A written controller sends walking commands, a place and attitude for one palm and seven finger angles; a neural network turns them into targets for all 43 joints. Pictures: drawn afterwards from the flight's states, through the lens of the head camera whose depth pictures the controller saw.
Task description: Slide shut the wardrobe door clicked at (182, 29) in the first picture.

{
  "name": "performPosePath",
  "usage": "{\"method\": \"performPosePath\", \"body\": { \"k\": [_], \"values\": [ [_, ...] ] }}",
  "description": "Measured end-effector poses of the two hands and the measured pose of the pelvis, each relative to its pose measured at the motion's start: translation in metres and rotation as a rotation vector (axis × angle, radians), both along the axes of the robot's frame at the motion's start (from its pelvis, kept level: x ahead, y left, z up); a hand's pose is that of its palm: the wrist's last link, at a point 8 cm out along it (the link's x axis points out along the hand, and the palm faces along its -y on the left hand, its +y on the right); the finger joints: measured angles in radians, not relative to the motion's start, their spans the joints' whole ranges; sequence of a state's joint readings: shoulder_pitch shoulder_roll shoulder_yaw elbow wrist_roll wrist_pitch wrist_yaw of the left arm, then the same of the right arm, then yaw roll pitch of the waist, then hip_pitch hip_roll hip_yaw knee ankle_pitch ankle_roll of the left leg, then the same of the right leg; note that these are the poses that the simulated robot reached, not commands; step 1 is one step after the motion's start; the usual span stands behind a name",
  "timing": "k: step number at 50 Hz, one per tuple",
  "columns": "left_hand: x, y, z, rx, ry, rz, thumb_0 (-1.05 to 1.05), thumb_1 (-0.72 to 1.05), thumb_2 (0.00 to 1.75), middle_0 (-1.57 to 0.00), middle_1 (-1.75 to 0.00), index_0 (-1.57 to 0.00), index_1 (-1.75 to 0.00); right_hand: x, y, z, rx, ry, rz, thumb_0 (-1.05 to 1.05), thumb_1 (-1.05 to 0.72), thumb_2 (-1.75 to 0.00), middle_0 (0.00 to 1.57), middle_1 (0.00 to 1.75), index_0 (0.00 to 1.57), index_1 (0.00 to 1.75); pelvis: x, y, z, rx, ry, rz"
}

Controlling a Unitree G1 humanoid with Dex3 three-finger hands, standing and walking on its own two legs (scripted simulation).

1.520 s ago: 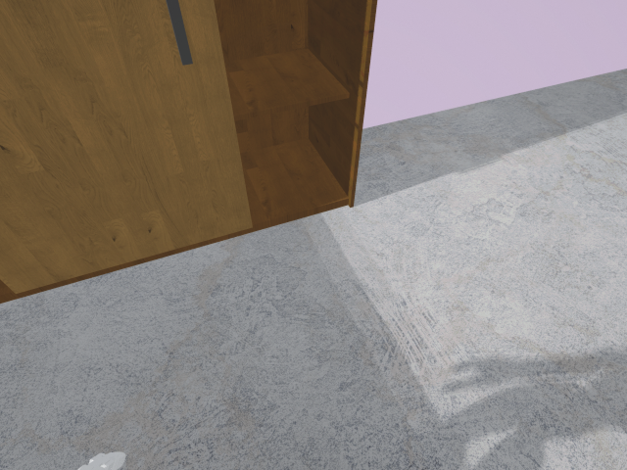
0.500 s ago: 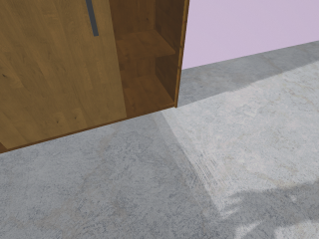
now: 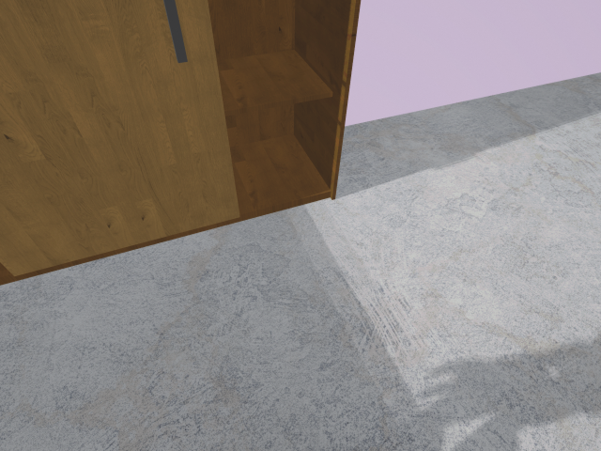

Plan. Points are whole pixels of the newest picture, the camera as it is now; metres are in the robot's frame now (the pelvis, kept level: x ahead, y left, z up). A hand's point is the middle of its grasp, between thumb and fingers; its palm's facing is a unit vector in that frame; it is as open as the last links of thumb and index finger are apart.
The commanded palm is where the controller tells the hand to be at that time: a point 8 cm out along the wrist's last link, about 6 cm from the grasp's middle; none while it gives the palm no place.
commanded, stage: look at it before walking up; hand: left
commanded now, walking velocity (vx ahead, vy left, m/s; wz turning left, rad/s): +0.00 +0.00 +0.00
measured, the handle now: (173, 21) +1.09 +0.41 +0.11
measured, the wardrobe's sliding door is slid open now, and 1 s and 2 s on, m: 0.46 0.46 0.46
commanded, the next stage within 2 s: walk to a spot facing it in 0.02 s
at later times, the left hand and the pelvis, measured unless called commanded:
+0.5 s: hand out of the picture +0.04 +0.19 -0.20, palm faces -0.01 -0.99 -0.14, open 7.4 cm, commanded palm none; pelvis +0.08 +0.02 -0.02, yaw -3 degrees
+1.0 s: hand (237, 323) +0.38 +0.15 -0.20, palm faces -0.18 -0.96 -0.20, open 7.4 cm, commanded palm none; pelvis +0.28 -0.02 -0.03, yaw -10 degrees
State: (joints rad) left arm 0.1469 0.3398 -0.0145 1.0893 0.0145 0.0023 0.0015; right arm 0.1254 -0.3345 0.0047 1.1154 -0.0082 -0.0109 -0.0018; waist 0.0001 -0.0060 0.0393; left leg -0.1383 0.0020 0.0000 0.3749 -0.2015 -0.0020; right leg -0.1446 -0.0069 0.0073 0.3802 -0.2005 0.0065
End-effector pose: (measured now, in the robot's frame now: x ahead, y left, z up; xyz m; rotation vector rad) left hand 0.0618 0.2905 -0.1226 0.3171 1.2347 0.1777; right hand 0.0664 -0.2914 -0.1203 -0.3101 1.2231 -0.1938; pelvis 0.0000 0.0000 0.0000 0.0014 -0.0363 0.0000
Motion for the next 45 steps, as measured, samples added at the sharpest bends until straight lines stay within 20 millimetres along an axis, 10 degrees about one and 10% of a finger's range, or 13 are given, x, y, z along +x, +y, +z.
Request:
{"method": "performPosePath", "body": {
  "k": [13, 27, 31, 38, 45],
  "values": [
    [0.001, -0.011, -0.008, -0.023, 0.023, 0.009, 0.01, 0.90, 0.90, -0.21, -0.30, -0.20, -0.29, 0.004, 0.012, -0.009, 0.029, 0.010, -0.013, 0.00, -0.90, -0.90, 0.20, 0.30, 0.20, 0.30, 0.015, 0.000, -0.003, -0.001, 0.008, -0.019],
    [-0.018, -0.048, -0.052, -0.196, 0.288, 0.064, 0.01, 0.90, 0.90, -0.21, -0.30, -0.20, -0.29, -0.022, 0.080, -0.031, 0.096, 0.139, -0.178, 0.00, -0.90, -0.90, 0.20, 0.30, 0.20, 0.30, 0.092, 0.022, -0.021, -0.020, 0.026, -0.078],
    [0.037, -0.048, -0.049, -0.203, 0.267, 0.017, 0.01, 0.90, 0.90, -0.21, -0.30, -0.20, -0.29, -0.048, 0.105, -0.024, 0.121, 0.234, -0.259, 0.00, -0.90, -0.90, 0.20, 0.30, 0.20, 0.30, 0.118, 0.022, -0.017, -0.027, 0.016, -0.093],
    [0.198, -0.055, -0.044, -0.166, 0.063, -0.096, 0.02, 0.93, 0.90, -0.20, -0.30, -0.20, -0.29, -0.073, 0.135, -0.013, 0.195, 0.480, -0.379, 0.00, -0.90, -0.90, 0.20, 0.30, 0.20, 0.30, 0.174, 0.009, -0.020, -0.034, 0.017, -0.138],
    [0.310, -0.079, -0.051, -0.127, -0.102, -0.148, 0.01, 0.92, 0.90, -0.20, -0.30, -0.20, -0.29, -0.005, 0.102, -0.039, 0.204, 0.485, -0.436, 0.01, -0.90, -0.90, 0.20, 0.30, 0.20, 0.30, 0.243, -0.020, -0.041, -0.032, -0.008, -0.176]
  ]
}}
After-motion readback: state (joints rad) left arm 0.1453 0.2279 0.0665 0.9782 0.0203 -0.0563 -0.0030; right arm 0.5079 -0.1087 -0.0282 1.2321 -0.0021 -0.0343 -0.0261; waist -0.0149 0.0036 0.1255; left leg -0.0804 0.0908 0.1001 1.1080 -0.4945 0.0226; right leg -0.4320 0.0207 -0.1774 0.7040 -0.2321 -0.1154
